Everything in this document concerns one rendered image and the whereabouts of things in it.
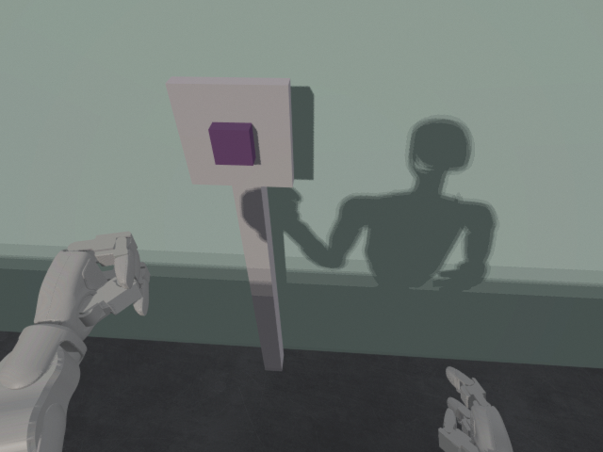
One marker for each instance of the panel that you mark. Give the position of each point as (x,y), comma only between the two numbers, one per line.
(196,102)

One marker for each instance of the robot left forearm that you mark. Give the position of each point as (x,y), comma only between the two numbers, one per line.
(37,380)

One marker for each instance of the right robot hand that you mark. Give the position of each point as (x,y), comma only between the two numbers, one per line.
(483,429)

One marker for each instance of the button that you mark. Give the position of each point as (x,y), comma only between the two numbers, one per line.
(232,143)

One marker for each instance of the left robot hand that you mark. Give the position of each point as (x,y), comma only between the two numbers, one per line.
(75,293)

